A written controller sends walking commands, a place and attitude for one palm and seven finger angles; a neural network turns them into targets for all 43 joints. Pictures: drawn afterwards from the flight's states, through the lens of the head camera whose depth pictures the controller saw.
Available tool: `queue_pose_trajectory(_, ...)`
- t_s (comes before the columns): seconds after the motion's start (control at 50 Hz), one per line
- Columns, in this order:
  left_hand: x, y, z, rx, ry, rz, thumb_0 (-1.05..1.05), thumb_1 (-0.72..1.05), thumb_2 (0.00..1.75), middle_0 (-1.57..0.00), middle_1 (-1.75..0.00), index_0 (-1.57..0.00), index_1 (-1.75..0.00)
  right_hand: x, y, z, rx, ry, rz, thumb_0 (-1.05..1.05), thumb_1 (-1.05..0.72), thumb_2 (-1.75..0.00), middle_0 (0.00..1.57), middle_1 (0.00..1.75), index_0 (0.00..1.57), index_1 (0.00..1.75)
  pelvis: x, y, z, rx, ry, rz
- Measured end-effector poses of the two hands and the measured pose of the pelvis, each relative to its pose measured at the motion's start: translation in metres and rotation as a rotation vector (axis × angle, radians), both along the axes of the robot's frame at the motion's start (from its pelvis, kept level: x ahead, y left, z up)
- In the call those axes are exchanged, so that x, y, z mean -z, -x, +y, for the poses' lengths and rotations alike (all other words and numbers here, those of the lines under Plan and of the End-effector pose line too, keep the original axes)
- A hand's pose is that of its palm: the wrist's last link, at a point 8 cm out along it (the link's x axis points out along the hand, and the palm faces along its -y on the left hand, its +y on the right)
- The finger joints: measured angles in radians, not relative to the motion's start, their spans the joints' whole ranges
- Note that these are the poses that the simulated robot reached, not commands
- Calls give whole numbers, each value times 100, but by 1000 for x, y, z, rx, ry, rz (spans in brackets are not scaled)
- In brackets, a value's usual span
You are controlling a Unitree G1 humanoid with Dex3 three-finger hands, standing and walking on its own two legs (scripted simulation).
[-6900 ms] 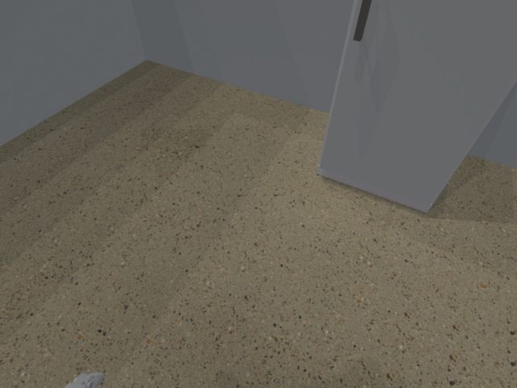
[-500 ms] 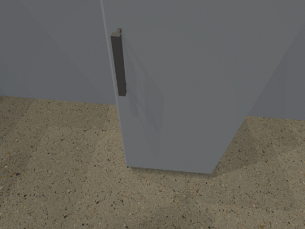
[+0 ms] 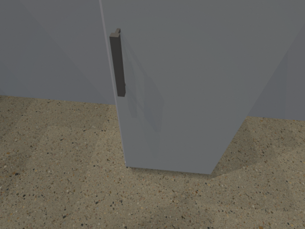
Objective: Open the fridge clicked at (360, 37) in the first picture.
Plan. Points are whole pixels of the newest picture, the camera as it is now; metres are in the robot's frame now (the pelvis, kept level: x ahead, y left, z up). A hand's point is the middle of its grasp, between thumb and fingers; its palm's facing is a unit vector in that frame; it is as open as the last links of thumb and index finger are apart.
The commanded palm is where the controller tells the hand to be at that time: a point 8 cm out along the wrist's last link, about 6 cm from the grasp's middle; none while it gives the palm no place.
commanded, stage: shuffle to correct the standing spot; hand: left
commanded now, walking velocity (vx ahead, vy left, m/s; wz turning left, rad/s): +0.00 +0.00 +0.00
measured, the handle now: (120, 65) +0.58 +0.15 +0.13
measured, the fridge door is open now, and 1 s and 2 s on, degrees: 0 0 0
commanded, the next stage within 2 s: come to a stop and stand still in 0.46 s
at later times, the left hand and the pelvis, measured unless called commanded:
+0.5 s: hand out of the picture +0.04 +0.16 -0.18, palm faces +0.04 -0.98 -0.17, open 7.4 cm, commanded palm none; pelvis +0.07 +0.00 -0.01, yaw -1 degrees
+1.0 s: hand out of the picture +0.16 +0.18 -0.19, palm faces +0.04 -0.97 -0.23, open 7.4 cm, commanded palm none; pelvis +0.13 +0.00 -0.01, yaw -2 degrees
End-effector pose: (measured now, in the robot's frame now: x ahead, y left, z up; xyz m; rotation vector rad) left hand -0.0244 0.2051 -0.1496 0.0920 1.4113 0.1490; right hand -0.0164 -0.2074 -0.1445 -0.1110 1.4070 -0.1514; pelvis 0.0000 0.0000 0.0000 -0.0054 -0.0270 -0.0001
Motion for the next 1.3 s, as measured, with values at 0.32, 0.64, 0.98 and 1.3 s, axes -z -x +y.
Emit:
queue_pose_trajectory(0.32, 11, -2, 5, -41, 24, 63, 0, 91, 90, -20, -30, -20, -30, 4, -12, 7, 14, 6, 34, 1, -91, -90, 20, 30, 20, 30, 9, -33, 7, 2, -3, 16)
queue_pose_trajectory(0.64, -7, -88, -9, -79, -20, -18, 0, 91, 90, -20, -30, -20, -30, 7, -107, 1, -46, -41, 60, 2, -91, -90, 20, 30, 20, 30, 2, -107, -4, -29, -24, 37)
queue_pose_trajectory(0.98, 6, -167, 18, 9, -61, 16, 0, 91, 90, -20, -30, -20, -30, 6, -240, -8, -37, 28, -199, 1, -92, -90, 20, 30, 20, 30, 11, -135, -1, 29, -28, 40)
queue_pose_trajectory(1.3, -8, -190, -18, 46, -79, -161, 0, 94, 90, -20, -30, -20, -30, 3, -182, -61, 1, 29, -114, 0, -92, -90, 20, 30, 20, 30, 6, -122, -43, 7, -19, 34)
